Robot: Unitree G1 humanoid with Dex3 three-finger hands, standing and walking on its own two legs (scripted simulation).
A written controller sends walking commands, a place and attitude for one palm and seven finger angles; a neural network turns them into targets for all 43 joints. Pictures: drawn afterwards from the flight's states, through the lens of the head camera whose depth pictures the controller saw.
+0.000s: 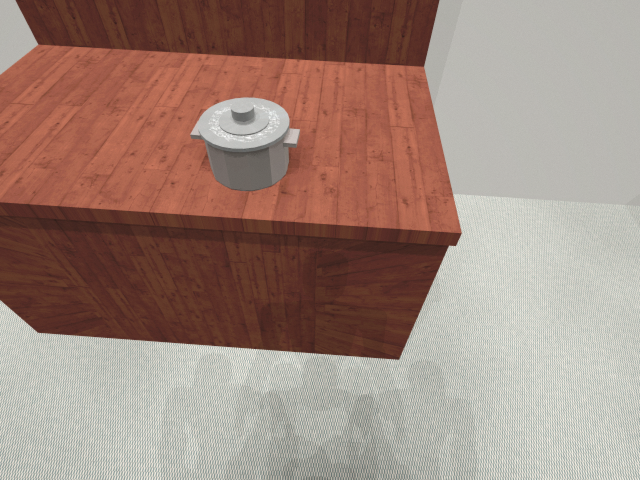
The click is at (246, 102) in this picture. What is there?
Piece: lid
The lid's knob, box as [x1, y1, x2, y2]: [231, 101, 254, 121]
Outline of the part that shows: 231,105 232,117 236,120 248,120 252,118 254,115 253,105 248,101 237,101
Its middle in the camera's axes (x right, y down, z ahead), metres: -0.16 -0.25 +0.77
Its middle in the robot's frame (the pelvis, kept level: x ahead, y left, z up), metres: +0.75 +0.20 +0.05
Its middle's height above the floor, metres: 0.82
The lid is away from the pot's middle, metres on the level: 0.00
